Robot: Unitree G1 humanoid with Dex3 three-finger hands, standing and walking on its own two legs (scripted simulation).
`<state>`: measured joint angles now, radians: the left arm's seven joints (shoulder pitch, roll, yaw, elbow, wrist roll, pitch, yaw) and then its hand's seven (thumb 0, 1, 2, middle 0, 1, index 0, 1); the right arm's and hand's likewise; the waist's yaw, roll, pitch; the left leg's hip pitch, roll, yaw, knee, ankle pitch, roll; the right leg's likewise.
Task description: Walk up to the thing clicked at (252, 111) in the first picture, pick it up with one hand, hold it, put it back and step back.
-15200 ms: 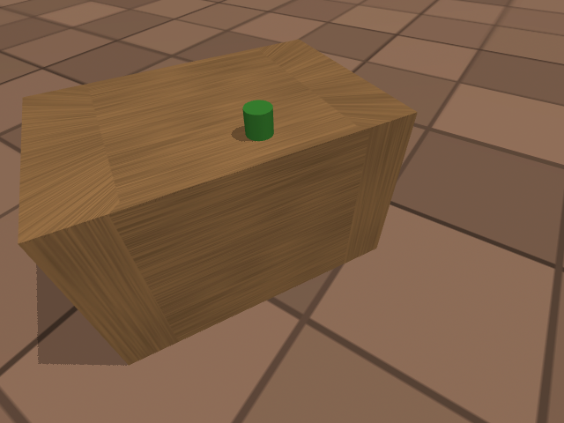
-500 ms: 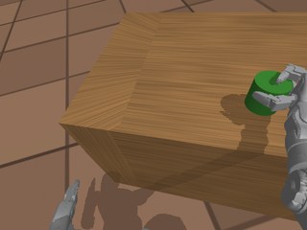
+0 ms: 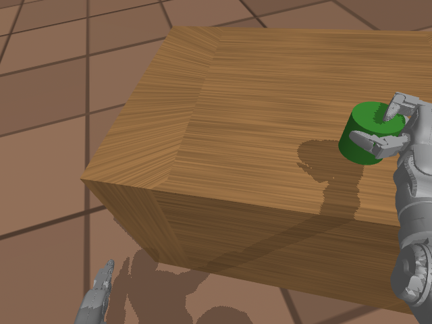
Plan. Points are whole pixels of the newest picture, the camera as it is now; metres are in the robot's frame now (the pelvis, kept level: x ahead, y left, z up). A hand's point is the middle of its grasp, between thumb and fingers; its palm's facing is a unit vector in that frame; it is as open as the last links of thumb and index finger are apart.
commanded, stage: lift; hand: right
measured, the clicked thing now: (368, 133) +0.49 -0.21 +0.08
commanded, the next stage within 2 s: hold in 1.20 s
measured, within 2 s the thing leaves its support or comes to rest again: neither
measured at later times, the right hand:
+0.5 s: hand (401, 116) +0.42 -0.20 +0.19, palm faces +0.22 +0.97 -0.01, open 7.6 cm
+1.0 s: hand (417, 128) +0.35 -0.17 +0.24, palm faces +0.21 +0.98 -0.01, open 7.6 cm
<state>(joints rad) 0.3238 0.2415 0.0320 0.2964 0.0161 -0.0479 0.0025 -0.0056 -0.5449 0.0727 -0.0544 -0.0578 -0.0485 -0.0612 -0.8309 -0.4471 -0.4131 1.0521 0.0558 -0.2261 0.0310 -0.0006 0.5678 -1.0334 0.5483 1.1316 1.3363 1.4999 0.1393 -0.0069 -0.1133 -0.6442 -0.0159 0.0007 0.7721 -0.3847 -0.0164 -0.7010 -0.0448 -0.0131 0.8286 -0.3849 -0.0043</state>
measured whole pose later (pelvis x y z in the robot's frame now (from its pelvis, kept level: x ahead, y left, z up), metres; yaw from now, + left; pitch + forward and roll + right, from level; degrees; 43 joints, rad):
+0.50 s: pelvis +0.00 +0.00 +0.02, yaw -1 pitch +6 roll +0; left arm 0.33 0.23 0.07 0.40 -0.04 -0.02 0.04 -0.01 -0.53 0.06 -0.05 -0.06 -0.05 -0.06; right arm -0.58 -0.28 -0.28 0.52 0.14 0.06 -0.02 0.00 0.58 -1.01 0.58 1.11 1.30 1.45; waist 0.03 -0.04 -0.10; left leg -0.40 0.01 -0.01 0.66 -0.36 -0.02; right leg -0.44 -0.01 -0.02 0.67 -0.33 -0.01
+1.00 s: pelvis -0.01 +0.01 +0.03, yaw -2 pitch +0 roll +0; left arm 0.29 0.22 0.09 0.50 -0.04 -0.06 0.06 -0.01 -0.52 0.05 -0.04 -0.05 -0.04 -0.05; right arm -0.42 -0.24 -0.26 0.11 0.18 0.38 -0.03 0.00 0.58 -1.00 0.59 1.10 1.31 1.44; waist 0.00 -0.06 -0.07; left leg -0.26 0.01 0.01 0.58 -0.31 0.00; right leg -0.29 -0.01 -0.01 0.56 -0.26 0.01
